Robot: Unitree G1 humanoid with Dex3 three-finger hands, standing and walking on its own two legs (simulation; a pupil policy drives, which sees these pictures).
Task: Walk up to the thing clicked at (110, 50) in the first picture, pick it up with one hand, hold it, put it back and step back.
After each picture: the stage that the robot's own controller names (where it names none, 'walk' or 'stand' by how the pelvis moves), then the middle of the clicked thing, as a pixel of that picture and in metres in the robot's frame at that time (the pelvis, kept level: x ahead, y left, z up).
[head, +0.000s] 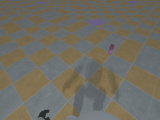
stand; (111, 49) +1.47 -0.47 -0.66
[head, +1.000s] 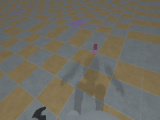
walk; (95, 49) +1.40 -0.03 -0.63
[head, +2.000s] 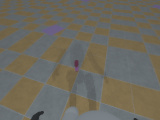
walk; (76, 66) +0.89 +0.23 -0.63
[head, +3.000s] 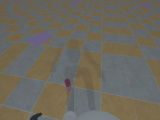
walk; (68, 84) +0.55 +0.28 -0.63
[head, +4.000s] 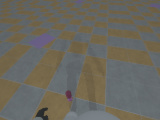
stand; (69, 96) +0.37 +0.24 -0.64
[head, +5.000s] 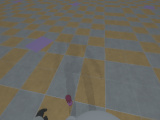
stand; (69, 100) +0.34 +0.23 -0.65
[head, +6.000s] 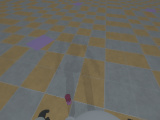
stand; (68, 99) +0.35 +0.22 -0.66
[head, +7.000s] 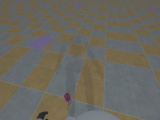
stand; (67, 99) +0.37 +0.24 -0.66
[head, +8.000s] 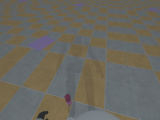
stand; (68, 100) +0.35 +0.24 -0.66
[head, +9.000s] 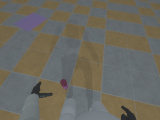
go down; (64, 84) +0.38 +0.24 -0.57
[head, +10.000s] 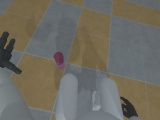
go down; (60, 61) +0.45 +0.26 -0.26
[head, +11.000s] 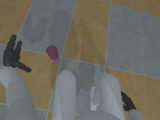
close in; (54, 56) +0.44 +0.27 -0.22
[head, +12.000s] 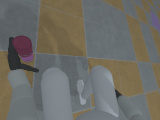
close; (25, 51) +0.43 +0.31 -0.16
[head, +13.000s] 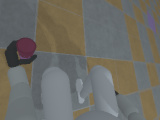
lift; (26, 51) +0.41 +0.30 -0.16
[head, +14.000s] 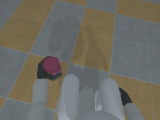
lift; (54, 68) +0.32 +0.24 -0.02
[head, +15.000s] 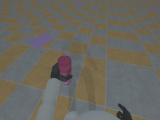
hold; (65, 72) +0.32 +0.16 +0.08
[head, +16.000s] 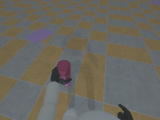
hold; (65, 75) +0.32 +0.17 +0.03
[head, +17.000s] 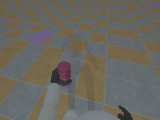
crouch; (65, 76) +0.31 +0.17 +0.03
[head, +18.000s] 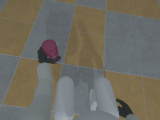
crouch; (53, 54) +0.45 +0.22 -0.06
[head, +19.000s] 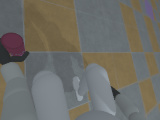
lower; (17, 50) +0.44 +0.29 -0.16
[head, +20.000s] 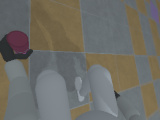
lower; (21, 47) +0.44 +0.30 -0.16
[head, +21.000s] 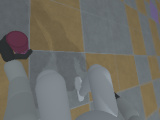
lower; (20, 47) +0.44 +0.30 -0.17
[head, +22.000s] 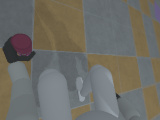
lower; (24, 49) +0.42 +0.30 -0.17
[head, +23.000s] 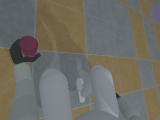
loosen; (29, 51) +0.42 +0.28 -0.17
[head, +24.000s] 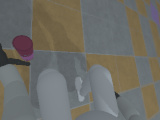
withdraw; (25, 51) +0.42 +0.28 -0.17
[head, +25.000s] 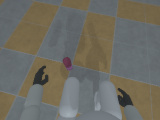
walk; (68, 64) +0.45 +0.22 -0.35
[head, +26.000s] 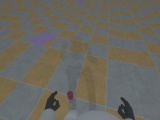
stand; (70, 97) +0.37 +0.19 -0.60
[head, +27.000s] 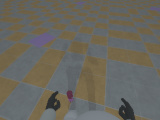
stand; (70, 96) +0.39 +0.20 -0.60
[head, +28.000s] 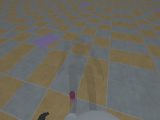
stand; (72, 97) +0.39 +0.19 -0.64
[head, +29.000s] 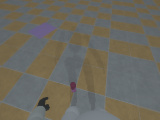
walk; (73, 87) +0.43 +0.16 -0.63
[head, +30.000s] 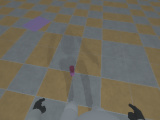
walk; (72, 71) +0.63 +0.22 -0.63
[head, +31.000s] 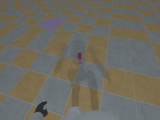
walk; (79, 58) +0.96 +0.21 -0.63
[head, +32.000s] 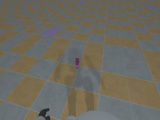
stand; (77, 63) +1.01 +0.22 -0.66
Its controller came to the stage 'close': yes
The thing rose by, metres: 0.68
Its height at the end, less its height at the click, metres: +0.00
